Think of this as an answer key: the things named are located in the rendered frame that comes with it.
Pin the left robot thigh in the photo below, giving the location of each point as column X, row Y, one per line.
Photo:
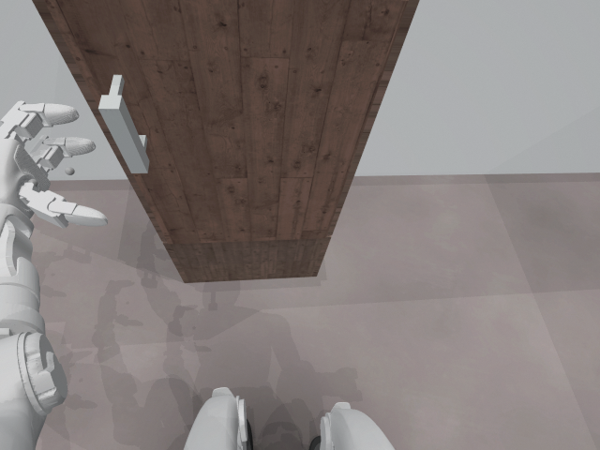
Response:
column 221, row 424

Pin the robot left hand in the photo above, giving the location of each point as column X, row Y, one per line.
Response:
column 22, row 123

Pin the robot thigh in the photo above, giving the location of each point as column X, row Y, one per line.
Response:
column 221, row 424
column 348, row 429

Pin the robot left upper arm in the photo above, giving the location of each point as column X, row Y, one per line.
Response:
column 32, row 382

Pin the right robot thigh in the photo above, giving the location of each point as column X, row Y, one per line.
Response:
column 348, row 429

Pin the left robot forearm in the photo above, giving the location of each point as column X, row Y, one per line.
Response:
column 19, row 280

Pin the cupboard door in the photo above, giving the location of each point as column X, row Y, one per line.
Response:
column 253, row 109

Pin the handle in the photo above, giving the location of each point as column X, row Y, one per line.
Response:
column 118, row 120

